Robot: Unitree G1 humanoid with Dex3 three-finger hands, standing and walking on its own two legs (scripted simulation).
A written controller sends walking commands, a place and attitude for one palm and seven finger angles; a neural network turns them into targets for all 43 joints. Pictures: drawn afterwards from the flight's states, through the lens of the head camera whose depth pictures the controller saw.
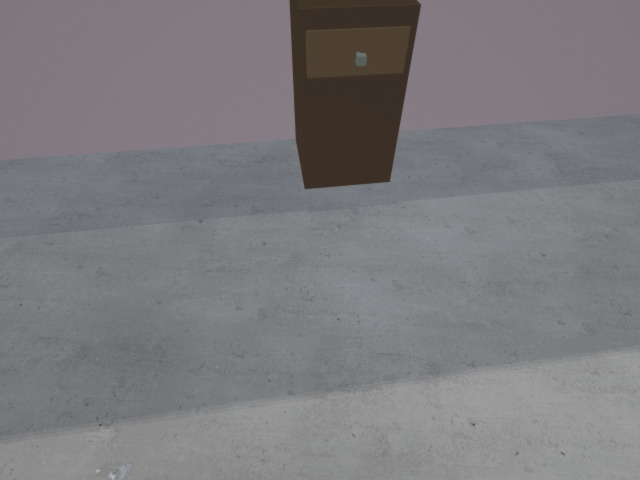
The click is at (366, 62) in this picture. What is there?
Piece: drawer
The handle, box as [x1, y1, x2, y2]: [355, 52, 366, 65]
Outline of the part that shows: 356,52 356,64 365,65 365,54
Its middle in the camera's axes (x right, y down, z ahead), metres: +0.15 -0.68 +1.46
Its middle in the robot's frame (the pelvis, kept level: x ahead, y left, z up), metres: +1.54 -0.08 -0.12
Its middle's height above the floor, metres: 0.65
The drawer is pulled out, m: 0.00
